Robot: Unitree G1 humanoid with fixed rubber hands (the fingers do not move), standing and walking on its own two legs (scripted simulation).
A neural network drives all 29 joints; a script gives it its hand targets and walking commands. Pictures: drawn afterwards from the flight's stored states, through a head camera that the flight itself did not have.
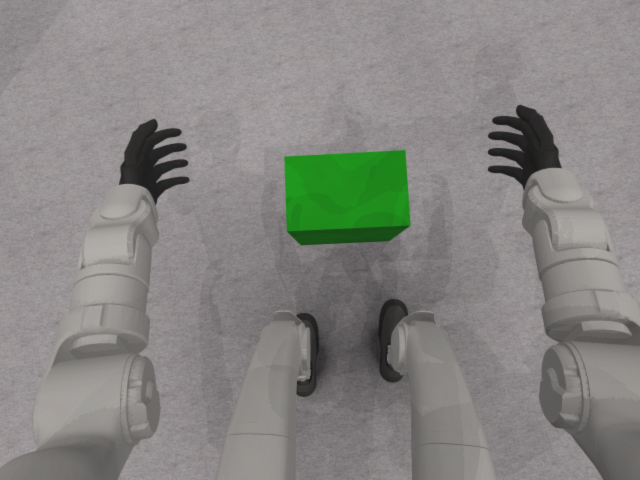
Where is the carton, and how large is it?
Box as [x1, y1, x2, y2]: [284, 150, 410, 244]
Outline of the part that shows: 404,150 284,157 287,231 300,244 389,240 410,225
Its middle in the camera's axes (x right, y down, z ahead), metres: +0.05 -0.07 +0.90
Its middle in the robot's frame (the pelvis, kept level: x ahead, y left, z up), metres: +0.48 +0.01 -0.52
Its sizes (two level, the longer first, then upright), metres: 0.236 0.148 0.298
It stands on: the floor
